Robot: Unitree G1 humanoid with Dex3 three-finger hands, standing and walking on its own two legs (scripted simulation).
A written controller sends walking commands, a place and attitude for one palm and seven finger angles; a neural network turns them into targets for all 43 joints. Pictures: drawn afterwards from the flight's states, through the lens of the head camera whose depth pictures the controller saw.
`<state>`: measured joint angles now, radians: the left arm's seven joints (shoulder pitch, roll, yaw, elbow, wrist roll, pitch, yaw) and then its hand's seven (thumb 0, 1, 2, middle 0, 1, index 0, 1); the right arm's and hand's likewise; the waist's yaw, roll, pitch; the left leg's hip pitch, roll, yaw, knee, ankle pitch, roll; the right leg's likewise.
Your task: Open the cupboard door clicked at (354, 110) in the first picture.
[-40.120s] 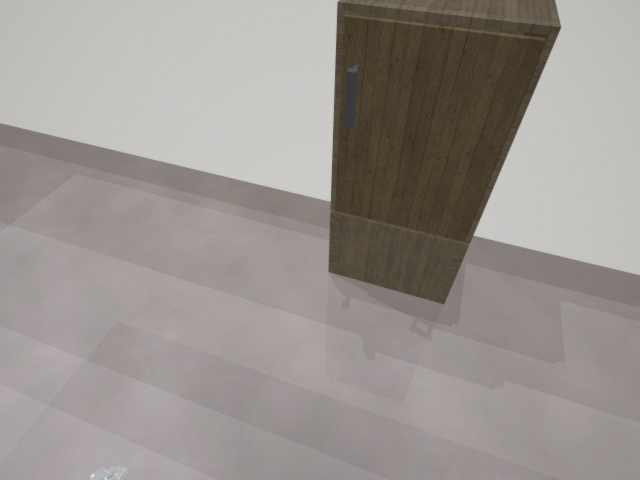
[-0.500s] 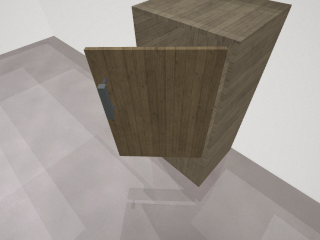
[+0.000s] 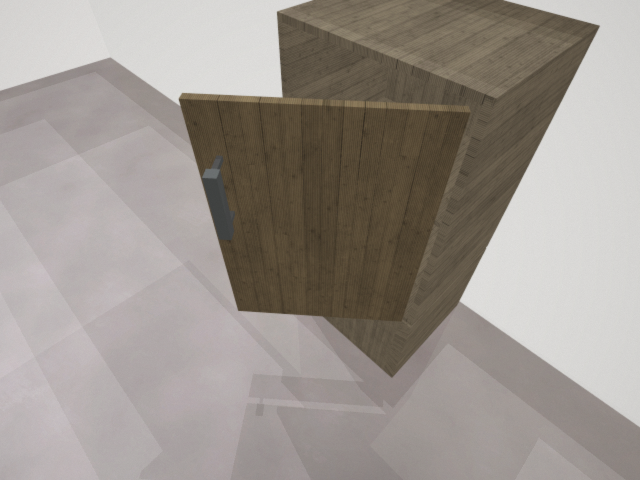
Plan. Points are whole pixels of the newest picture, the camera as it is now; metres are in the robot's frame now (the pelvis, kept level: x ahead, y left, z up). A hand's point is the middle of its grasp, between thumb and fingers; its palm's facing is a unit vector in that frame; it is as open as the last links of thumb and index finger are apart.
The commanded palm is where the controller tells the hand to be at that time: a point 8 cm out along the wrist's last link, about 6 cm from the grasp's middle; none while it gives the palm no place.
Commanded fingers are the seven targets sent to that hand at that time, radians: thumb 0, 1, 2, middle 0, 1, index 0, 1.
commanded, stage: look again from close up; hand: left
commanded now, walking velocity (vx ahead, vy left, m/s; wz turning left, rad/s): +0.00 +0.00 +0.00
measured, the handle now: (222, 198) +0.55 +0.20 +0.02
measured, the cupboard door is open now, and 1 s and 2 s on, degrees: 41 41 41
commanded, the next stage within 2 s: raise the hand with hooked fingers in 0.32 s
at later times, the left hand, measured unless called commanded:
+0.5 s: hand out of the picture +0.08 +0.21 -0.14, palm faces +0.15 -0.96 -0.22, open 7.3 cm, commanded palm +0.12 +0.24 -0.07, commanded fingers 0.00 0.78 0.85 -0.21 -0.38 -0.21 -0.38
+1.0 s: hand (136, 474) +0.14 +0.22 -0.03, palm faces +0.14 -0.99 -0.06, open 9.5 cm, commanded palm +0.14 +0.27 -0.03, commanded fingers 0.00 0.20 0.60 -0.25 -0.75 -0.25 -0.75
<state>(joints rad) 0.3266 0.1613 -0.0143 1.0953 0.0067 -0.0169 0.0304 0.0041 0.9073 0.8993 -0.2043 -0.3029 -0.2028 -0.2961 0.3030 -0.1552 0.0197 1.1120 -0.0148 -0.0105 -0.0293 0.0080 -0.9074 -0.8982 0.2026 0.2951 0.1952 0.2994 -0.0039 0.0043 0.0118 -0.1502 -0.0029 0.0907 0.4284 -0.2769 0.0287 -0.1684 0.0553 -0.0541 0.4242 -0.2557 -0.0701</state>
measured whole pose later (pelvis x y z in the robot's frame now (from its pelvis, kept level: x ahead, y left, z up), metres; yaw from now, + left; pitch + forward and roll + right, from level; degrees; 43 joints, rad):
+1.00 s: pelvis -0.05 +0.00 -0.09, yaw +4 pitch +12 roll -2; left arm 0.38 0.24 0.18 0.05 -0.29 -0.57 -0.30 0.01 0.42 0.70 -0.24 -0.61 -0.23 -0.60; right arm 0.13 -0.27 -0.01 0.52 0.02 -0.22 -0.04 0.01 -0.90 -0.90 0.20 0.30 0.19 0.30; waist 0.05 -0.01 -0.10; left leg -0.84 0.00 0.00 1.15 -0.52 0.04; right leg -0.80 0.01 -0.17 1.09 -0.51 -0.09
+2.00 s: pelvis -0.03 +0.04 -0.04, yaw +3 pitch +9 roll -3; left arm -0.05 0.44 0.42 0.39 -0.36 -0.25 -0.54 -0.01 -0.50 0.30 -0.31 -1.20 -0.30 -1.19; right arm 0.26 -0.27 0.07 0.58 0.04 -0.21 -0.08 0.01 -0.90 -0.90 0.21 0.30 0.20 0.30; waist 0.01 0.02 -0.06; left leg -0.60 -0.02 0.04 0.86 -0.42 0.08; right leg -0.56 0.01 -0.12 0.79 -0.38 -0.03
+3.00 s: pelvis -0.03 +0.01 -0.04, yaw +2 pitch +11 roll -1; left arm -0.30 0.49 0.43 0.68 -0.31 -0.27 -0.56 -0.01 -0.50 0.30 -0.31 -1.20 -0.30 -1.20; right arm 0.29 -0.30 0.05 0.60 0.04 -0.18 -0.08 0.01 -0.90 -0.90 0.21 0.30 0.20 0.30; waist -0.04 0.02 -0.07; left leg -0.62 0.00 0.05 0.84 -0.41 0.05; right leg -0.61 0.03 -0.11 0.79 -0.38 -0.06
